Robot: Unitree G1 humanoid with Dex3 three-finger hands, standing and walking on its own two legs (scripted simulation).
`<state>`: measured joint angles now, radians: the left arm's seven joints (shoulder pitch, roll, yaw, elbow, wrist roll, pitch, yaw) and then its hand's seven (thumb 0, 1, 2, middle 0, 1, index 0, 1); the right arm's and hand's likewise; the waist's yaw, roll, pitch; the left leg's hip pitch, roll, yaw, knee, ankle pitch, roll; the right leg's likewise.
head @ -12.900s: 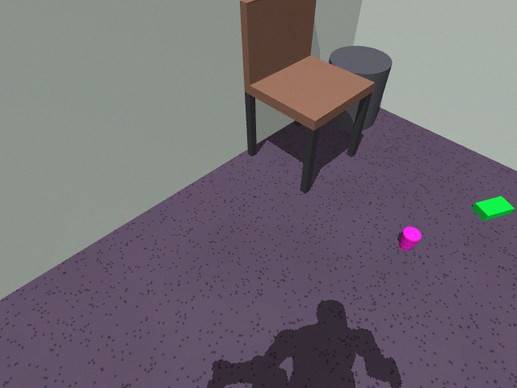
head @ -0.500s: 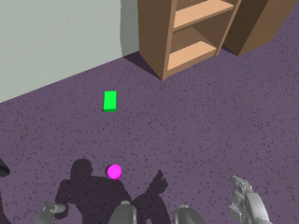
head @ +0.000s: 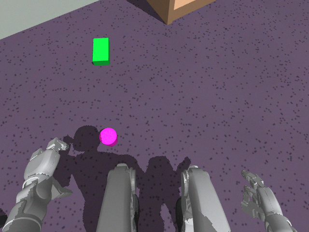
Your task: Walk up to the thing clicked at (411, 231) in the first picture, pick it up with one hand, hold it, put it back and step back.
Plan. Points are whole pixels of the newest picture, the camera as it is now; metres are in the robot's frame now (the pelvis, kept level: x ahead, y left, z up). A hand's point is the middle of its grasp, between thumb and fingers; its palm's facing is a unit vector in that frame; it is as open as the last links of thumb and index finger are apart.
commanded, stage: rise first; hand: left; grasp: from above
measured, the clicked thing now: (110, 138) +0.45 +0.23 -0.46
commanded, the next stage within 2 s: approach in 1.48 s
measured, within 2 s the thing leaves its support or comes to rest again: neither
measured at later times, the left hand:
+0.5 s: hand (78, 152) +0.35 +0.29 -0.27, palm faces -0.48 -0.17 -0.86, open 14.1 cm
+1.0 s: hand (87, 145) +0.39 +0.28 -0.32, palm faces -0.46 -0.04 -0.89, open 14.2 cm
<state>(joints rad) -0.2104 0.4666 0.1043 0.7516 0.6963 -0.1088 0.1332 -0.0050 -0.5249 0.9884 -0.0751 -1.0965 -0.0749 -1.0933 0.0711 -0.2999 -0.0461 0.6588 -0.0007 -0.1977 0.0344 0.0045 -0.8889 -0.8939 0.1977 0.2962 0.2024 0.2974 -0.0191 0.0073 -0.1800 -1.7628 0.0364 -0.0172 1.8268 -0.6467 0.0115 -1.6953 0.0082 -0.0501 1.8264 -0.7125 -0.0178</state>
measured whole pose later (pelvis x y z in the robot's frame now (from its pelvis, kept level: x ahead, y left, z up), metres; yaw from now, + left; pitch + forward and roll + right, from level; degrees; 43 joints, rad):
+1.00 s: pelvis -0.03 +0.00 -0.16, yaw -5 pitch +34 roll -6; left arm -0.76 0.64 0.10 1.29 1.23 -0.25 0.41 0.00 -0.56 1.02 -0.09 -1.01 -0.08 -1.01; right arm 0.08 -0.25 0.00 0.78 -0.12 -0.06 0.10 0.00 -0.92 -0.90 0.20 0.30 0.20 0.30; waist -0.12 -0.02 -0.08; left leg -2.27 0.07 -0.08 2.31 -0.64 0.03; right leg -2.18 0.03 -0.10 2.28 -0.70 -0.02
